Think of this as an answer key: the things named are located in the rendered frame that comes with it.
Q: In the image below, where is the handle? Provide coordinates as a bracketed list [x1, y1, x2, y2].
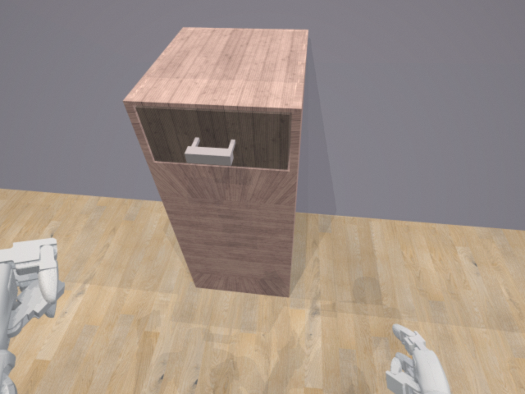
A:
[185, 137, 235, 166]

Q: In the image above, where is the robot right hand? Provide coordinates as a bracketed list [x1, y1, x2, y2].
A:
[386, 324, 451, 394]

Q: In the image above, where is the drawer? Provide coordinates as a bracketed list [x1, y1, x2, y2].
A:
[135, 106, 292, 170]

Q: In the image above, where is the robot left hand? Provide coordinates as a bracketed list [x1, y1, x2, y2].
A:
[0, 238, 65, 350]

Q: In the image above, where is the robot left forearm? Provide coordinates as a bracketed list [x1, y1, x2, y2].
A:
[0, 350, 17, 394]

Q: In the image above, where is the cabinet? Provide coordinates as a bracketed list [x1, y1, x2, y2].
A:
[123, 27, 308, 298]

